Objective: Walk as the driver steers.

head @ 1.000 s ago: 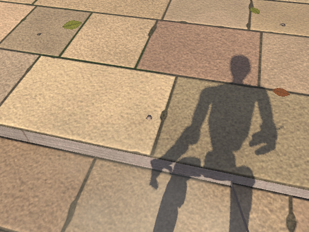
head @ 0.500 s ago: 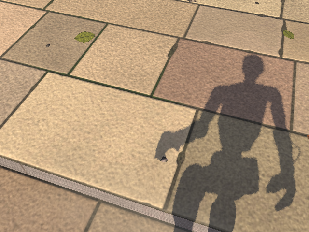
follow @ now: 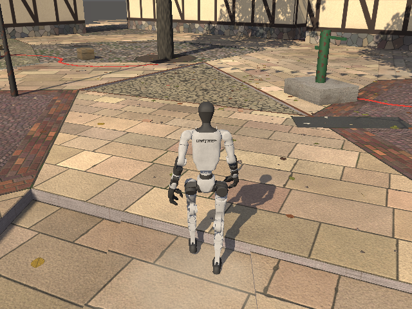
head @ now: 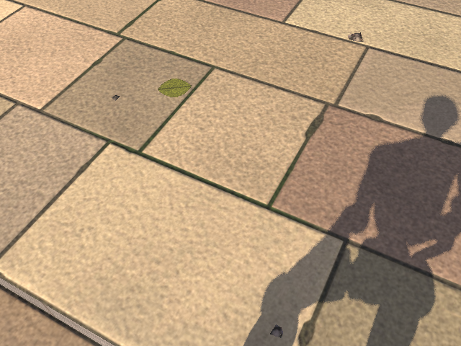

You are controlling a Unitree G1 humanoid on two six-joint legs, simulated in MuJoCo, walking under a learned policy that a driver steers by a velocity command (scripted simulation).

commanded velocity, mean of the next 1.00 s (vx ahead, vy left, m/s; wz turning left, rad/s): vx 0.50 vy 0.00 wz -0.30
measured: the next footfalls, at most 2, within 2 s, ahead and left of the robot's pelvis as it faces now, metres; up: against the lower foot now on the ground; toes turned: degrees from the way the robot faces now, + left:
left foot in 0.08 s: +0.17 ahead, +0.09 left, +0.00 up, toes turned +2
right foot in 0.54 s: +0.43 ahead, -0.06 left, +0.11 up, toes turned -12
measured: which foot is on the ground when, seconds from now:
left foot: up 0.00-0.06, down 0.08-0.54, up 0.56-1.00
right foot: down 0.00-0.08, up 0.10-0.52, down 0.54-1.00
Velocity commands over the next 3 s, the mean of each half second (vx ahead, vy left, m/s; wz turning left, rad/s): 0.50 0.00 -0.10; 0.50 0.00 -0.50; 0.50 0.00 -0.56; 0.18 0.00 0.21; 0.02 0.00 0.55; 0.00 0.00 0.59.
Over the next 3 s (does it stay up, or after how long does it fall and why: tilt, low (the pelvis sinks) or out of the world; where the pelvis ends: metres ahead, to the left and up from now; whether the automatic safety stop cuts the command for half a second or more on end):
stays up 0.94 -0.22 0.10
